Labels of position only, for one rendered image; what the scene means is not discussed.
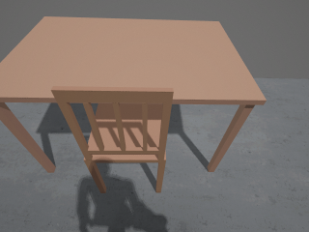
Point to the table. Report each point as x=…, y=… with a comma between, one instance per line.
x=194, y=57

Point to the chair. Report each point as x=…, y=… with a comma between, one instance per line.
x=131, y=127

